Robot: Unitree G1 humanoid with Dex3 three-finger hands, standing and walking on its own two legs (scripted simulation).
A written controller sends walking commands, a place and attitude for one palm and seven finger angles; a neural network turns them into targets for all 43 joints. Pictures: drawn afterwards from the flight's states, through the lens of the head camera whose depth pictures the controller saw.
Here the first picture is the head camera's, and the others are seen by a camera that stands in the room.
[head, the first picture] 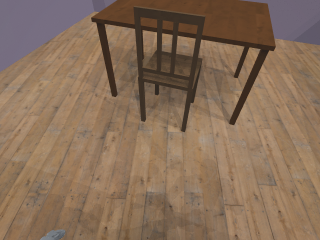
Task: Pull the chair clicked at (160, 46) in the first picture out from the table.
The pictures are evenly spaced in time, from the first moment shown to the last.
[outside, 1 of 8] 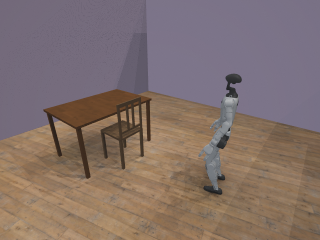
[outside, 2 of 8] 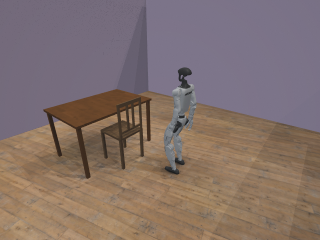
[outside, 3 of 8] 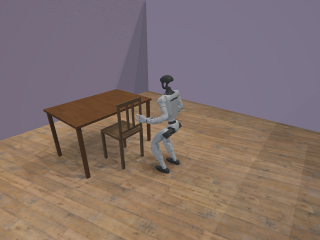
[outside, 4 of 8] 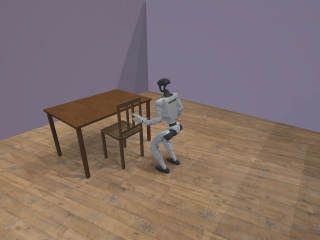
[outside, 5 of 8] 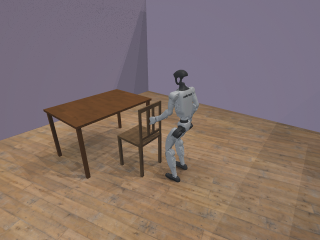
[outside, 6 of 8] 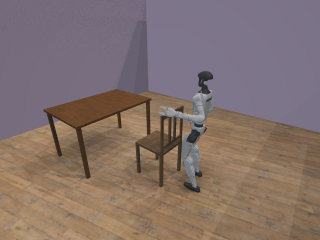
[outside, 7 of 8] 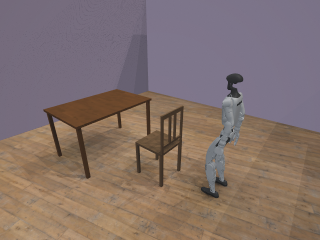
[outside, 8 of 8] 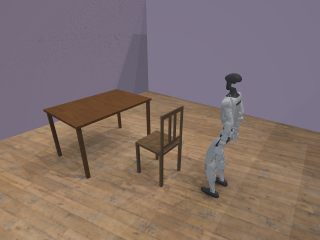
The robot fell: no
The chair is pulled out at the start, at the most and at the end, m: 0.00 0.58 0.58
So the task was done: yes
